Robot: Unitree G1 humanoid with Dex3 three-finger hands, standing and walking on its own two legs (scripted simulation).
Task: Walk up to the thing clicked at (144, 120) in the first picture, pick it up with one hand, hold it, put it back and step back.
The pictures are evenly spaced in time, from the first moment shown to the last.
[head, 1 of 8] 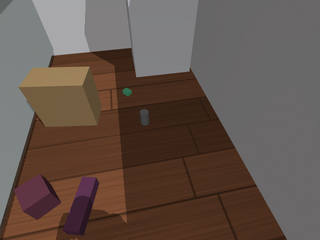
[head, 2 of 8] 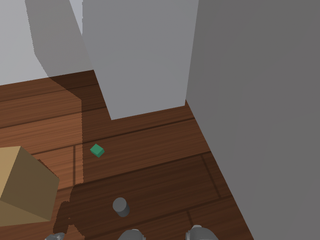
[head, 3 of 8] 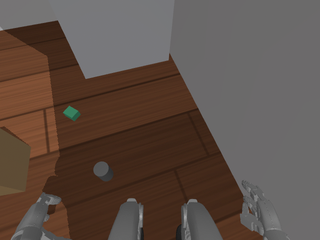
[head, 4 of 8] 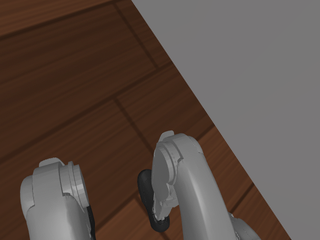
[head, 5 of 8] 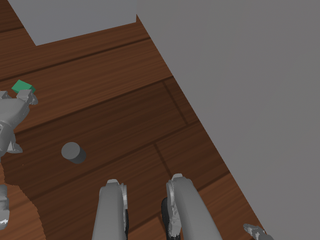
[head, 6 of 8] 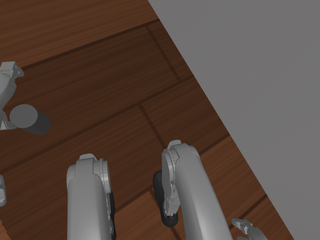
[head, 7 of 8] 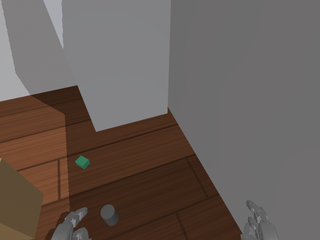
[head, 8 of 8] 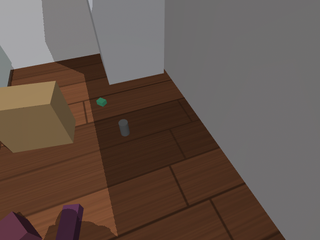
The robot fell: no
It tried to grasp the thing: yes
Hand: left
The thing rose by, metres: 0.01
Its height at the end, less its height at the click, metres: +0.00
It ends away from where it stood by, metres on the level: 0.00
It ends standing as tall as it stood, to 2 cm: yes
